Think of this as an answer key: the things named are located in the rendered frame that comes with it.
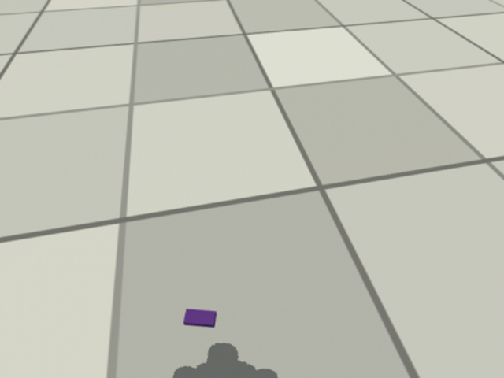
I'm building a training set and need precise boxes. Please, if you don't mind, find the small box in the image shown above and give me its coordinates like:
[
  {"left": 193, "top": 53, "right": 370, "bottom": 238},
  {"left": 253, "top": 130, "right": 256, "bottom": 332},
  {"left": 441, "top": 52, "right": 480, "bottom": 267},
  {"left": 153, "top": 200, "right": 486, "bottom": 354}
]
[{"left": 183, "top": 309, "right": 217, "bottom": 328}]

